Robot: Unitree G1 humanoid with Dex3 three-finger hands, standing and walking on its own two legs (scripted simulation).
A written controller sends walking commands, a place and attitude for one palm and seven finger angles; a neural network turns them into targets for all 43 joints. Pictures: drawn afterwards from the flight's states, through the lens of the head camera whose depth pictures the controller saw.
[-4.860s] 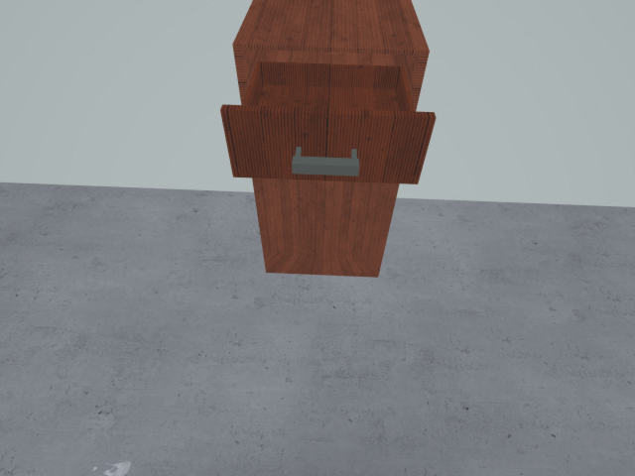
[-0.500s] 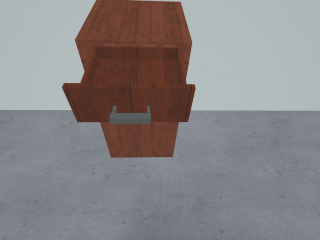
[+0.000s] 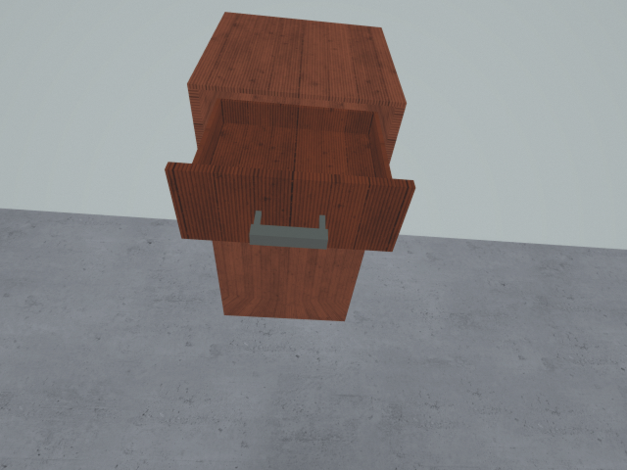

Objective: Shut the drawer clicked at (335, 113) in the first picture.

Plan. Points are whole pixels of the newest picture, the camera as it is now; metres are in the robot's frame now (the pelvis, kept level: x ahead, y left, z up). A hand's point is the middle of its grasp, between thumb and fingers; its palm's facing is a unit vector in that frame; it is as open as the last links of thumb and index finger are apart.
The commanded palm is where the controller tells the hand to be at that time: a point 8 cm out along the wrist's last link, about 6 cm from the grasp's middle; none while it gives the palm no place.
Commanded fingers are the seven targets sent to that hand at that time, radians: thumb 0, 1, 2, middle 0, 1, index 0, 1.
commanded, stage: shuffle to correct the standing spot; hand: left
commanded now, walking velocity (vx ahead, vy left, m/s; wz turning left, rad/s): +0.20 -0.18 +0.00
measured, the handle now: (289, 227) +0.49 +0.07 +0.02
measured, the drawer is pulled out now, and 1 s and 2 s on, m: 0.26 0.26 0.26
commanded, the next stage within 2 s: come to a stop and stand still in 1.26 s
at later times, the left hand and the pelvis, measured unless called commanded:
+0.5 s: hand out of the picture -0.08 +0.13 -0.19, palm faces +0.10 -0.99 -0.07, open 7.4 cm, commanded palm none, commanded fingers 0.00 0.90 0.90 -0.20 -0.30 -0.20 -0.30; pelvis +0.01 -0.01 +0.00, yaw +2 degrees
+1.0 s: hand (229, 455) +0.18 +0.13 -0.17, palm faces -0.10 -0.99 -0.08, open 7.3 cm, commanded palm none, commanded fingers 0.00 0.90 0.90 -0.20 -0.30 -0.20 -0.30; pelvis +0.07 -0.03 +0.02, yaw -1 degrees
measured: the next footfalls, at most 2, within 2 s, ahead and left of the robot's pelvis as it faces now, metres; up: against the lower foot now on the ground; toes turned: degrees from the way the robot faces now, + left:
right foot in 1.18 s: +0.24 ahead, -0.20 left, +0.00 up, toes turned +4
left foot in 1.52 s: +0.24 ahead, -0.04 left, +0.00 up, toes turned +8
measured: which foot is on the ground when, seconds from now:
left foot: down 0.00-1.00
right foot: down 0.00-0.52, up 0.54-1.00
